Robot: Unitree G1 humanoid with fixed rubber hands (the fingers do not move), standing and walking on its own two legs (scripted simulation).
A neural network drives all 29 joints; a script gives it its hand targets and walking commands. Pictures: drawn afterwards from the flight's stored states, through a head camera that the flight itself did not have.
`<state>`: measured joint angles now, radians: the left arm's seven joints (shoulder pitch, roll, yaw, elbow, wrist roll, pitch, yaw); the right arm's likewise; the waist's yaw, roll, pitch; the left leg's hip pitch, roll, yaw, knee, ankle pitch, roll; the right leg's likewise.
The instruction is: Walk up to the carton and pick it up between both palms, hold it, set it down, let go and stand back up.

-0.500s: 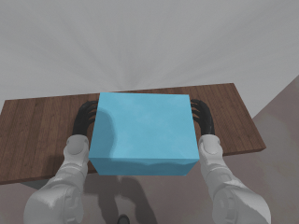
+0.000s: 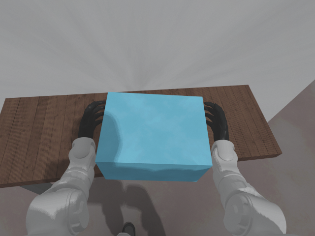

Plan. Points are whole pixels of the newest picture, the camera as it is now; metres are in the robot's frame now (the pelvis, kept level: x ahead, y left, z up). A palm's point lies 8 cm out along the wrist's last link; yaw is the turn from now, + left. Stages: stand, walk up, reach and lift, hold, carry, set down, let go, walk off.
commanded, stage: set down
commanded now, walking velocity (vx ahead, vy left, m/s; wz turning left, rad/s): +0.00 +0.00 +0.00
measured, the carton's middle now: (153, 138) +0.38 +0.04 -0.03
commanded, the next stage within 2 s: none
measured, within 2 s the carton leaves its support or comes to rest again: neither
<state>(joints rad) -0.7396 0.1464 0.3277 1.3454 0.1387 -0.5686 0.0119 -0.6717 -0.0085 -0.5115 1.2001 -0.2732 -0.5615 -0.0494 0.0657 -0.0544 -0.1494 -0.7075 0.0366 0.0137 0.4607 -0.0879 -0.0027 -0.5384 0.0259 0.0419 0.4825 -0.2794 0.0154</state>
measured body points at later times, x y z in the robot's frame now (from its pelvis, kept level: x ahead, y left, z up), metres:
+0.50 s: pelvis +0.00 +0.00 -0.01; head +0.09 +0.03 +0.43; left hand +0.39 +0.22 -0.01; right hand +0.41 -0.14 +0.01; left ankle +0.06 +0.12 -0.73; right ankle -0.05 -0.13 -0.73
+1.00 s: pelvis +0.00 +0.01 -0.03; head +0.09 +0.03 +0.41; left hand +0.40 +0.24 -0.03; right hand +0.43 -0.14 -0.01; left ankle +0.06 +0.12 -0.73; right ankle -0.05 -0.13 -0.73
